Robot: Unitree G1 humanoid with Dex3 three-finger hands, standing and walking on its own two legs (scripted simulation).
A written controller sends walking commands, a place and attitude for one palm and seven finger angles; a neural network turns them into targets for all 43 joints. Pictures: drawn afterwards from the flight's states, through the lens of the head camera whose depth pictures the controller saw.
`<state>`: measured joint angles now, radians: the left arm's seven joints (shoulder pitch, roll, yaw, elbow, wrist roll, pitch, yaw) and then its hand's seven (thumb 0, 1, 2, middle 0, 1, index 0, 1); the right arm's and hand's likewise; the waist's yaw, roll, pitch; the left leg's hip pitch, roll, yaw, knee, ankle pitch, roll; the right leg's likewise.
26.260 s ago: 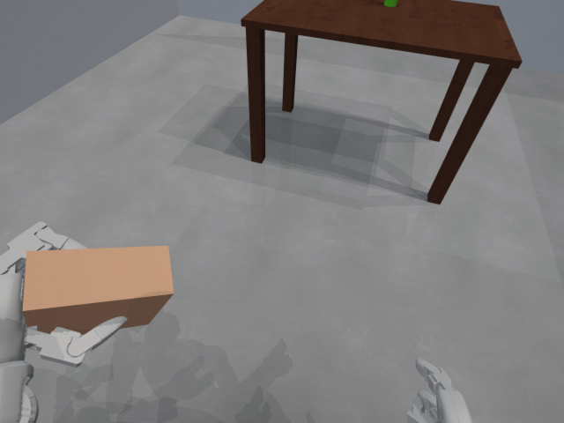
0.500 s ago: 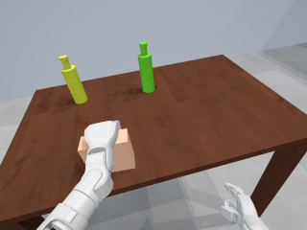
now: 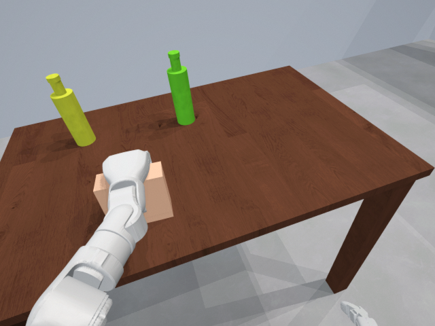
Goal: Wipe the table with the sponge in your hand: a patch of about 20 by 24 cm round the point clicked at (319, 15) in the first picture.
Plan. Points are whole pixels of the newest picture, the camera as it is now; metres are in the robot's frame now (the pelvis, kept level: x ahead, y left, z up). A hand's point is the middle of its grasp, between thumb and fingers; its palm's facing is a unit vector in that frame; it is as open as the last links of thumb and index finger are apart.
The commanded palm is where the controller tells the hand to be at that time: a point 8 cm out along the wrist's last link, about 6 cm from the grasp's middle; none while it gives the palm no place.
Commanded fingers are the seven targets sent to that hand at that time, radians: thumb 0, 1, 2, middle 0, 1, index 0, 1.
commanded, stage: wipe forward along the third lane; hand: left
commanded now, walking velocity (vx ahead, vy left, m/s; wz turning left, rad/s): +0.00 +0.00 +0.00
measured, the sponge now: (139, 203) +0.37 +0.21 +0.03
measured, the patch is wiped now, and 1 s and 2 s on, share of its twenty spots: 0.80 0.90 0.90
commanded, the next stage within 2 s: wipe back along the third lane in 0.86 s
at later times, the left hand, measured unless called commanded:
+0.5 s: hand (135, 171) +0.42 +0.22 +0.08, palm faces -0.06 -0.01 -1.00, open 9.8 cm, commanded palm +0.40 +0.23 +0.12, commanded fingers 0.00 0.10 1.30 -1.20 -1.60 -1.20 -1.60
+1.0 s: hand (133, 156) +0.47 +0.24 +0.08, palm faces -0.08 -0.01 -1.00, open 9.8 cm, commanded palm +0.44 +0.24 +0.12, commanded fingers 0.00 0.10 1.30 -1.20 -1.60 -1.20 -1.60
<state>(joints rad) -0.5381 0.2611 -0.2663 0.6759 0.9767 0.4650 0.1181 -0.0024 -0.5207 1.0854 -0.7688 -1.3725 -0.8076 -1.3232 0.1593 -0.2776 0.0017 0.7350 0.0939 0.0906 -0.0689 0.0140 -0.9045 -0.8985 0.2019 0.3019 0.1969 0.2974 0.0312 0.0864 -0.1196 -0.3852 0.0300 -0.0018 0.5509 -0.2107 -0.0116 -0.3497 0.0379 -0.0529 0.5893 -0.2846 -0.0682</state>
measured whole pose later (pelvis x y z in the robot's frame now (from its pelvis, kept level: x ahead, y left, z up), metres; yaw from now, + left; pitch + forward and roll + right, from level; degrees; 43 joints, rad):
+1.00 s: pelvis +0.01 +0.03 +0.00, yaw -1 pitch +10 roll -1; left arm -0.89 0.35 -0.13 1.13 1.02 0.37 0.19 0.02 -0.54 1.10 -0.78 -1.37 -0.81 -1.33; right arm 0.24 -0.26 -0.01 0.76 0.08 0.11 -0.04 0.01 -0.90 -0.90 0.20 0.30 0.20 0.30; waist -0.07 0.06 -0.15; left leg -0.55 0.03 0.01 0.60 -0.23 0.00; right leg -0.49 0.04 -0.03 0.58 -0.27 -0.03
